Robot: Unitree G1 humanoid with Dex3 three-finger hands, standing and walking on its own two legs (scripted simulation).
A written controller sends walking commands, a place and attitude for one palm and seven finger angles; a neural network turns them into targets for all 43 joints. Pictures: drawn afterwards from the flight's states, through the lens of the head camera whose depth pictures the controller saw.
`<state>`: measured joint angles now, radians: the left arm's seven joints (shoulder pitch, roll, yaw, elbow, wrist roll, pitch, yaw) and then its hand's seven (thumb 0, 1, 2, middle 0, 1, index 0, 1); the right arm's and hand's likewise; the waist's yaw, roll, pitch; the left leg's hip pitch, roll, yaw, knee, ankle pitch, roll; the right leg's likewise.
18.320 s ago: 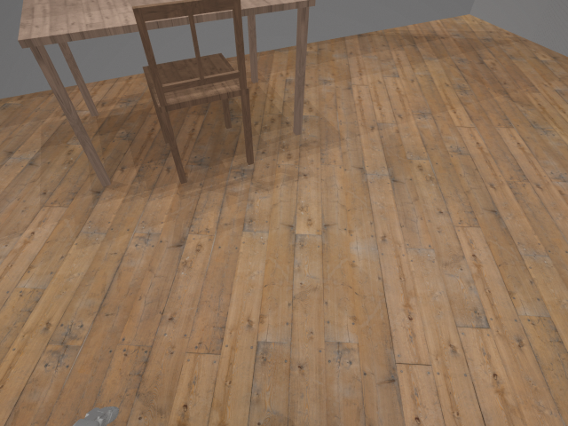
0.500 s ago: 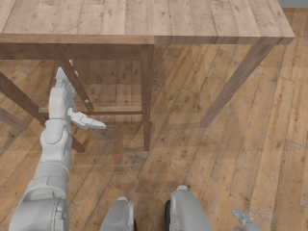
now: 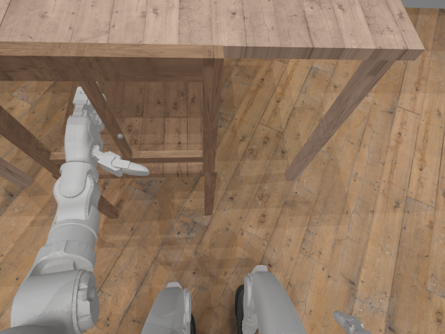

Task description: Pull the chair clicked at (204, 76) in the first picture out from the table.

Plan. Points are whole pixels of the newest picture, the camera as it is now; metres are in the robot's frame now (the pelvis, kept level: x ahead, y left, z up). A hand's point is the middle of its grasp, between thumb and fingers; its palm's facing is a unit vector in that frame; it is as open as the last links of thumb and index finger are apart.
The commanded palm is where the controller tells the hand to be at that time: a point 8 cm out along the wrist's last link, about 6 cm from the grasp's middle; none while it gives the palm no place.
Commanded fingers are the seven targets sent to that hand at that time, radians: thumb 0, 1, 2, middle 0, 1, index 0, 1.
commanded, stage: push the fingers through the gap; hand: left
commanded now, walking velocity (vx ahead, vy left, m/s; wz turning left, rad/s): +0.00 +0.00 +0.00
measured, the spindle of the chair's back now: (111, 123) +0.49 +0.19 +0.00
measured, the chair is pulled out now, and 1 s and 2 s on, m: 0.00 0.00 0.04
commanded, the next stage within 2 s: hook a spindle and tug to test in 0.04 s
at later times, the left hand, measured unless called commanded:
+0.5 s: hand (123, 132) +0.46 +0.16 +0.02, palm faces +0.01 -1.00 -0.03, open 15.4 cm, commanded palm +0.43 +0.21 +0.02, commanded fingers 0.00 -0.28 0.40 -0.39 -1.12 -0.39 -1.12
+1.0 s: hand (124, 130) +0.47 +0.16 +0.01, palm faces +0.00 -1.00 -0.03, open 5.8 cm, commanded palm +0.44 +0.21 +0.02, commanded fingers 0.00 0.90 0.90 -0.50 -1.45 -0.50 -1.45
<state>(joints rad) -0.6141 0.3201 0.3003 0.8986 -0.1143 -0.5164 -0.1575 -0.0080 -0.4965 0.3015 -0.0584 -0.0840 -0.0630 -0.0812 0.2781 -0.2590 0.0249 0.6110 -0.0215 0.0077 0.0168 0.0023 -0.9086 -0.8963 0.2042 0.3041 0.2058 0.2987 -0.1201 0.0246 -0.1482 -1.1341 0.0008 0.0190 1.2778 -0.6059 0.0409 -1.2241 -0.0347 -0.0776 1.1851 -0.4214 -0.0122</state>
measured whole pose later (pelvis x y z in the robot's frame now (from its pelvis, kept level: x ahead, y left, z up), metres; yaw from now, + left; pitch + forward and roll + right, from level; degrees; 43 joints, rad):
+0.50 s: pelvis +0.00 +0.00 +0.00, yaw +0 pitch +27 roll -2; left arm -0.65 0.31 0.29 0.93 -0.12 -0.52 -0.16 -0.01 -0.49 0.30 -0.23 -0.62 -0.23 -0.62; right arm 0.26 -0.26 0.02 0.62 -0.02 0.02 0.02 0.00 -0.91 -0.90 0.20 0.30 0.21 0.30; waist -0.12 0.03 -0.15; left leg -1.14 0.00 0.01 1.28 -0.61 0.04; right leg -1.23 -0.04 -0.08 1.19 -0.43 -0.01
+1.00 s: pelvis +0.01 +0.00 +0.00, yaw +0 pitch +27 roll -2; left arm -0.66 0.32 0.29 0.93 -0.12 -0.52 -0.16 0.01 0.59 0.77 -0.49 -1.44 -0.49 -1.43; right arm 0.26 -0.26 0.02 0.61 -0.02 0.02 0.02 0.00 -0.91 -0.90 0.20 0.30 0.21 0.30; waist -0.12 0.03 -0.15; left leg -1.15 0.00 0.01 1.28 -0.61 0.04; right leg -1.23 -0.03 -0.08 1.18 -0.43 -0.01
